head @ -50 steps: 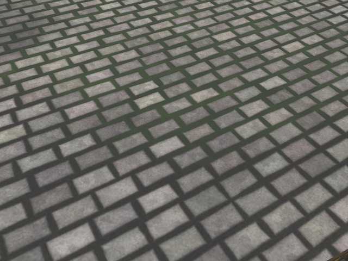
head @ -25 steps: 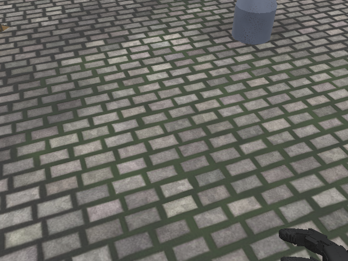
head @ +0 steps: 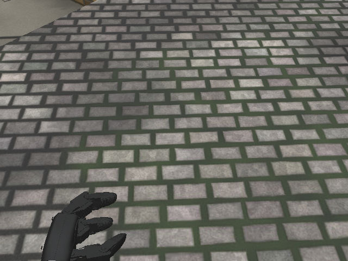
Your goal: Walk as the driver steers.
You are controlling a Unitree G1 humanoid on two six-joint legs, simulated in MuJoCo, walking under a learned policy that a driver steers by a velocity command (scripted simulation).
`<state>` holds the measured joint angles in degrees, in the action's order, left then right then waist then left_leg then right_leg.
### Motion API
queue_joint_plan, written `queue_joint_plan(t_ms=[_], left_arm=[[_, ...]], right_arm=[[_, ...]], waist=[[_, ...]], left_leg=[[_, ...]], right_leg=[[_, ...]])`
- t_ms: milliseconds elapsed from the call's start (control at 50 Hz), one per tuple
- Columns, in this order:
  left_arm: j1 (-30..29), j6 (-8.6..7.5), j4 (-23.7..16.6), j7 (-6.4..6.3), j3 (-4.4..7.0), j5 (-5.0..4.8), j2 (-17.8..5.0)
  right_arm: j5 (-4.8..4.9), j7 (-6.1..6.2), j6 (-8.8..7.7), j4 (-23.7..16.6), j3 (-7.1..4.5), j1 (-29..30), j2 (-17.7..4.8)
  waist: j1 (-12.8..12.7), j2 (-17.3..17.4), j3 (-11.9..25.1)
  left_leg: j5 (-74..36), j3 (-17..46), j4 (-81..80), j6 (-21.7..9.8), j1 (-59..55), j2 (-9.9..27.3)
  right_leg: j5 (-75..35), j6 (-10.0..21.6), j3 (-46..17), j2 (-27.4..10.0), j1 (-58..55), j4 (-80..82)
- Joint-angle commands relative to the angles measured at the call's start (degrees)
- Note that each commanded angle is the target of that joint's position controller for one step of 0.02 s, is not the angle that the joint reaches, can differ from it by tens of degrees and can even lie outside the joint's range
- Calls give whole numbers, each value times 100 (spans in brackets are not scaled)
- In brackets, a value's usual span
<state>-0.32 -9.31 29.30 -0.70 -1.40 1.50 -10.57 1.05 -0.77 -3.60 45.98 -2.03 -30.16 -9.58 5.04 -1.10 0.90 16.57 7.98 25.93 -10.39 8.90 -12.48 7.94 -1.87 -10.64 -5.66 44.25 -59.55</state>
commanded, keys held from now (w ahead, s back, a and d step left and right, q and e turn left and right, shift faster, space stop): w+q+shift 0.06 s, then q+shift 0.40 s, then e+shift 0.54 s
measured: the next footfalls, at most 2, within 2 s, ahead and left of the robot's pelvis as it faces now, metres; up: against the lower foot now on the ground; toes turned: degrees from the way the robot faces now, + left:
right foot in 0.16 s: +0.37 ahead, -0.18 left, +0.00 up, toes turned +17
left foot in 0.56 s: +0.39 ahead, +0.14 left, +0.00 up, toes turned +33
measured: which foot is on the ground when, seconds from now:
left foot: down 0.00-0.16, up 0.18-0.54, down 0.56-0.96, up 0.98-1.00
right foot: up 0.00-0.14, down 0.16-0.56, up 0.58-0.94, down 0.96-1.00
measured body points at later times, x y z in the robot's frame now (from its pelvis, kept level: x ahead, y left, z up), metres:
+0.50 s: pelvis +0.29 -0.05 +0.00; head +0.32 +0.00 +0.44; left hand +0.22 +0.27 -0.12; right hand +0.63 -0.17 -0.05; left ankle +0.36 +0.11 -0.70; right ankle +0.33 -0.19 -0.73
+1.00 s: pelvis +0.36 -0.04 -0.01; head +0.39 -0.06 +0.43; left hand +0.37 +0.27 -0.11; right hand +0.62 -0.24 -0.11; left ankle +0.34 +0.11 -0.72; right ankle +0.38 -0.13 -0.74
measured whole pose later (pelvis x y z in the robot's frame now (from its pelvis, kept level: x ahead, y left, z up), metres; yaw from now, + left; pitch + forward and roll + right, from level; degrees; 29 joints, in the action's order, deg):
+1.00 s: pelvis +0.36 -0.04 -0.01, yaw +16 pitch +1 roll +3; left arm 13.3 3.2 41.7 0.0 4.5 0.5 -16.6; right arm 0.0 3.1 1.8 40.5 -5.1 -3.9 -15.5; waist -2.4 0.6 -0.8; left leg 22.7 -10.2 43.9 2.5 24.5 6.7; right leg 22.8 2.4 2.9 -2.5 20.2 -40.7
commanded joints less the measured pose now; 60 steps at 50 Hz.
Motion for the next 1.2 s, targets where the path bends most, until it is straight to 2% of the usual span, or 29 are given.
queue_joint_plan(t_ms=[20, 60, 100, 140, 160, 180, 200, 240, 260, 320, 400, 500, 540, 560, 580, 600, 620, 640, 680, 760, 860, 940, 960, 980, 1000, 1020, 1060, 1120, 1200], left_arm=[[-800, -4, -541, -75, 232, -92, -447], [-747, 17, -573, -66, 399, -330, -684], [-652, -11, -558, -60, 605, -348, -1013], [647, -94, -326, -35, 781, -205, -1246], [1910, -57, -111, -28, 796, -78, -1555], [2184, -6, 107, 73, 808, 33, -1812], [1842, 129, -21, 52, 800, 2, -1453], [1355, 388, 42, -111, 608, -10, -787], [1232, 441, 181, -145, 611, -33, -837], [644, 449, 559, -116, 681, -88, -1035], [182, 468, 742, -91, 848, -171, -1501], [542, 498, 1024, 5, 915, -401, -1760], [741, 511, 1148, 61, 833, -452, -1614], [1092, 503, 1165, 92, 702, -246, -1320], [1474, 532, 1072, 147, 441, 74, -790], [1889, 620, 1402, 205, 463, -111, -1094], [1586, 733, 1388, 199, 526, -378, -1314], [1229, 822, 1318, 132, 538, -402, -1322], [1218, 1018, 1413, -28, 573, -252, -1363], [1439, 1127, 1366, -122, 620, -267, -1182], [1172, 1219, 1035, 7, 599, -236, -989], [1737, 1282, 1107, 142, 716, -182, -1051], [1947, 1277, 1165, 114, 795, -112, -1211], [1998, 1229, 1009, -3, 977, -57, -1992], [1932, 1084, 803, 26, 971, 76, -2267], [1835, 939, 781, 79, 977, 142, -2156], [1215, 872, 648, 10, 923, -160, -1859], [1095, 964, 465, -133, 809, -260, -1510], [1366, 1030, 384, -241, 882, -287, -1652]], right_arm=[[99, 182, -91, -587, -271, 727, -1043], [181, 175, -63, -495, -307, 547, -1058], [178, 219, 37, -419, -375, 483, -1029], [101, 233, 150, -647, -419, 956, -1044], [-110, 211, 152, -962, -276, 1001, -578], [24, 133, 81, -1258, -125, 49, -462], [118, 113, 158, -1162, -184, 41, -1063], [46, 143, 357, -1474, -278, 1453, -1297], [-59, 138, 399, -1604, -324, 1754, -1297], [68, 85, 508, -1725, -216, 1749, -812], [8, 16, 553, -1543, -290, 1714, -1085], [-43, -134, 621, -1761, -403, 2434, -1291], [-110, -87, 531, -1637, -508, 1976, -1407], [-163, 19, 473, -1616, -612, 1588, -1848], [-357, 137, 400, -1841, -461, 1724, -1996], [-338, 79, 362, -1838, -193, 1737, -1358], [-346, -9, 346, -1587, -208, 1645, -1271], [-271, -20, 312, -1445, -226, 1939, -1286], [-298, 65, 297, -1391, -204, 2607, -1320], [-293, 312, 322, -1323, -295, 2708, -1301], [-232, 431, 368, -1109, -381, 2720, -1249], [12, 411, 426, -942, -456, 2919, -1258], [54, 393, 468, -805, -447, 2683, -1075], [-107, 378, 518, -877, -419, 2510, -850], [-214, 399, 478, -1244, -404, 3249, -894], [-178, 412, 452, -1282, -432, 3470, -998], [-176, 475, 416, -1080, -518, 3217, -1184], [-203, 439, 367, -1010, -524, 3011, -1121], [-137, 381, 279, -1016, -425, 3136, -945]], waist=[[-103, 344, -482], [-12, 642, -179], [-83, 834, -115], [-905, 991, 881], [-1192, 324, 2101], [-674, -2538, 3354], [-767, -2023, 3248], [-921, -486, 1349], [-770, -213, 840], [-357, -513, -91], [-256, -434, 428], [-489, -394, 231], [-224, 16, 446], [-159, 873, 781], [-507, 2047, 1410], [-369, 1261, 2361], [-256, 968, 2008], [-319, 784, 1417], [-578, 828, 754], [-626, 705, 669], [-568, 880, 648], [-910, 733, 615], [-921, 152, 334], [-705, -1711, -112], [-874, -1849, -116], [-930, -1230, 31], [-552, -562, 66], [-443, -527, 514], [-563, -523, 639]], left_leg=[[-276, 1365, -1207, -474, 2305, 767], [-56, 1718, -858, -331, 1647, 883], [-1378, 1888, 84, -28, 572, 822], [-2892, 1583, 2235, 543, 358, 613], [-735, 1002, 4175, 794, 1343, 461], [2577, 618, 5958, 1071, 3222, 40], [1993, 591, 6728, 1197, 3868, 976], [1130, -146, 6517, 1366, 4143, 1375], [1016, -221, 6149, 1375, 3918, 1555], [1002, -509, 4578, 1352, 3150, 1827], [-784, -619, 2842, 1155, 2152, 1894], [-865, -954, 1318, 816, 1285, 1507], [-1391, -1081, 265, 521, 136, 1095], [-3990, -289, 167, 241, -966, 1758], [-6763, 1658, 365, -816, -1980, 3601], [-6322, 1719, 289, -1335, -1706, 4015], [-4322, 1336, -80, -1122, -1168, 3618], [-2959, 936, -285, -686, -789, 3193], [-2494, 116, -549, -292, 498, 2857], [-2057, -369, -760, -386, 538, 2998], [-1534, -733, -781, -279, 407, 3238], [-1099, -1309, 2, 321, 567, 3112], [-320, -1649, 836, 738, 1071, 2727], [1362, -2180, 2760, 1389, 2596, 1881], [2317, -1049, 3954, 1517, 3531, 1121], [2003, -520, 4383, 1380, 3735, 1151], [885, -247, 4223, 1239, 3736, 1343], [198, -189, 4098, 1326, 3309, 1167], [-47, -40, 2975, 1453, 3284, 941]], right_leg=[[-1200, -270, 884, 627, -2099, 2088], [-1354, -370, 694, 839, -2545, 2819], [-1040, -215, 627, 995, -2516, 3537], [-1652, 237, 556, 635, -4074, 3645], [-3123, 696, -401, -718, -6028, 2644], [-3523, 2119, -3528, -2546, -7899, 3000], [-1686, 2153, -3844, -2534, -7609, 3160], [-2132, 1548, -1494, -1647, -5737, 3353], [-2479, 1419, -976, -1395, -4862, 3471], [-2546, 1246, 172, -1064, -3113, 4266], [-2356, 1180, 1094, -1115, -3096, 4290], [-1931, 908, 1558, -1136, -3251, 3805], [-2169, 676, 1792, -798, -3115, 2707], [-903, 300, 2075, -358, -2380, 1481], [3435, -125, 1744, 151, -1080, -442], [3559, -284, 757, -5, -1377, -962], [3209, -252, 751, -53, -1279, -910], [2941, -230, 745, -153, -1138, -597], [2310, -351, 881, -72, -1747, -326], [1760, -372, 1135, 35, -1705, -297], [1558, -110, 1319, -77, -2007, 678], [825, 368, 1690, 245, -2925, 2299], [234, 640, 1279, 283, -3237, 3017], [-1679, 1273, -1003, -1083, -3589, 3755], [-2196, 2149, -2308, -1564, -3439, 4151], [-1445, 2100, -2066, -1428, -3523, 4285], [-1012, 1471, -1354, -920, -3631, 4093], [-1582, 1295, -1030, -595, -3698, 3840], [-1529, 1267, -1254, -406, -4108, 3698]])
